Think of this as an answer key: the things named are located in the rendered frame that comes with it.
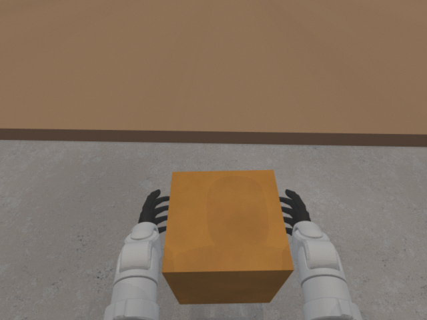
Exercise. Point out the robot left forearm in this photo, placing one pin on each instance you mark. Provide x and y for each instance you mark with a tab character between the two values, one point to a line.
136	276

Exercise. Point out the left robot hand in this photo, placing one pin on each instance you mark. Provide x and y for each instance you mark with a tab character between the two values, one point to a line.
149	212

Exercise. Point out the right robot hand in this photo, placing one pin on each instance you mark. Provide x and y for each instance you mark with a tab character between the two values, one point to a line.
298	211

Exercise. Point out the robot right forearm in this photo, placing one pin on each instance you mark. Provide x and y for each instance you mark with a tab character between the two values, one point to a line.
322	278

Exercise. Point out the carton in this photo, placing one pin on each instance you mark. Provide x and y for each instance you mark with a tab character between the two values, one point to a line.
225	240

